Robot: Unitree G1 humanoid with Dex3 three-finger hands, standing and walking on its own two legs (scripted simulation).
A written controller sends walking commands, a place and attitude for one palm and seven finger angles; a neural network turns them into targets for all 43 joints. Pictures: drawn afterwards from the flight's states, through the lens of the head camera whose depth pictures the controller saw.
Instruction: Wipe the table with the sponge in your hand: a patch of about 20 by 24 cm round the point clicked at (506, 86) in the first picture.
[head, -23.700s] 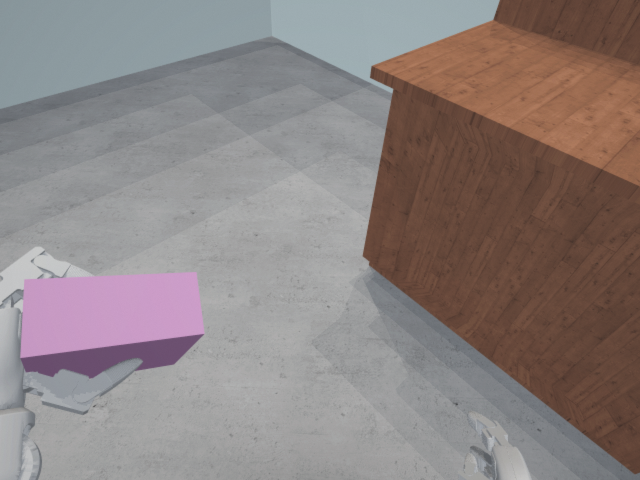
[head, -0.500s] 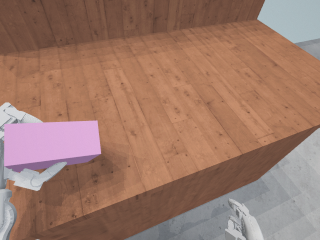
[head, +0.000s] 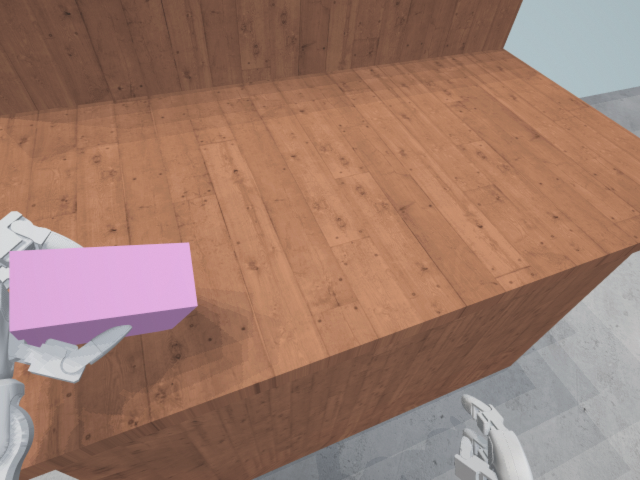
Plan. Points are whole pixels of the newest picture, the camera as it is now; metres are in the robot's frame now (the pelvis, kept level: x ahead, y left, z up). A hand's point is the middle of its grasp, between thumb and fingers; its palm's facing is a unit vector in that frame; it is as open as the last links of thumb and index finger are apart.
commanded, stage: shuffle to correct the standing spot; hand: left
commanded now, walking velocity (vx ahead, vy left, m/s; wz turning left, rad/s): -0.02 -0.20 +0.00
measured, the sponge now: (134, 295) +0.25 +0.22 +0.14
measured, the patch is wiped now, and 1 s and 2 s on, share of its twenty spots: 0.00 0.00 0.00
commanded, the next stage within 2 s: none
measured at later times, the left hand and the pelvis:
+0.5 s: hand (126, 299) +0.23 +0.21 +0.17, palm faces +0.44 -0.83 -0.35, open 10.0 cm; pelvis +0.00 -0.05 +0.00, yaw +0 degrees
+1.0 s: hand (144, 308) +0.22 +0.19 +0.17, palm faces +0.40 -0.85 -0.35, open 10.0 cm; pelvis +0.00 -0.06 +0.00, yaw +0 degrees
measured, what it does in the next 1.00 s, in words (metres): shifts its weight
